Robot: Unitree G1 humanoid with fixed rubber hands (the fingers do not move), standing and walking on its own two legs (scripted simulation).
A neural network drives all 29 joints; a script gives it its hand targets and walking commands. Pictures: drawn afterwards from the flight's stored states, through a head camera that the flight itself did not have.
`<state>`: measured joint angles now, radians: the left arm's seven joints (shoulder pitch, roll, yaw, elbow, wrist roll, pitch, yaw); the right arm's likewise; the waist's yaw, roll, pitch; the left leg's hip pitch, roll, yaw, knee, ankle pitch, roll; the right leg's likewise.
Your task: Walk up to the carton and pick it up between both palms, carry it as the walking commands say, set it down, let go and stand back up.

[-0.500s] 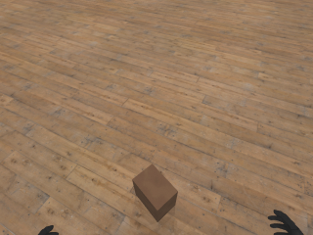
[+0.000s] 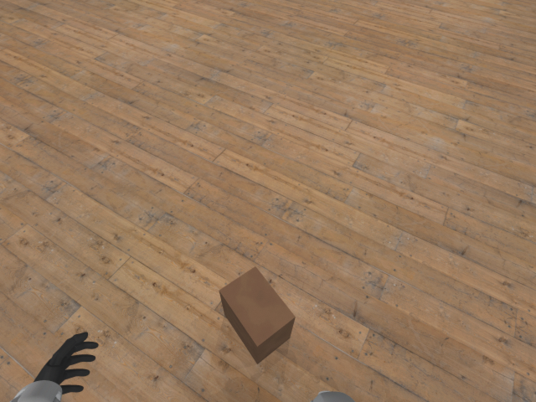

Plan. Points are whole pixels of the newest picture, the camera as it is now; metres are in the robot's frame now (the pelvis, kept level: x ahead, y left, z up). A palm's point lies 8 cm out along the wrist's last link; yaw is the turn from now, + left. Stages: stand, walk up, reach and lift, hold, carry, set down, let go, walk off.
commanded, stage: walk up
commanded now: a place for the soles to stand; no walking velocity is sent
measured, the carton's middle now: (256, 315) +0.47 +0.04 -0.66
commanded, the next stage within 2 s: none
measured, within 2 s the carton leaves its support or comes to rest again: neither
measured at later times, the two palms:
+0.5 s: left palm out of the picture +0.10 +0.20 -0.12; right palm out of the picture +0.21 -0.52 -0.06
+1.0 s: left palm out of the picture -0.08 +0.08 -0.06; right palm (495, 254) +0.39 -0.44 -0.10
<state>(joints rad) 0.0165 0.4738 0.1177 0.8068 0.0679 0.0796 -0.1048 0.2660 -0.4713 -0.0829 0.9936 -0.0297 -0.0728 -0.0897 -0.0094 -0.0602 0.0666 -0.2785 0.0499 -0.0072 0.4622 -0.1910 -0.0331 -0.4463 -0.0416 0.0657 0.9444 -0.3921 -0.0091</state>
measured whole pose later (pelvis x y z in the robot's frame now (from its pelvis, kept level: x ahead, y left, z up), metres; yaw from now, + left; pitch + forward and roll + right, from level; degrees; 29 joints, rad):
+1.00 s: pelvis +0.08 -0.26 -0.02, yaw +32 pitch -1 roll +2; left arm 0.36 0.54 0.09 0.70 0.02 -0.04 0.02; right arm 0.15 -0.49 -0.07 0.72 -0.02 0.01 0.02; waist 0.08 0.03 0.13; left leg -0.44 -0.01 -0.01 0.89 -0.46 0.02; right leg -0.32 -0.14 -0.19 0.72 -0.37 -0.01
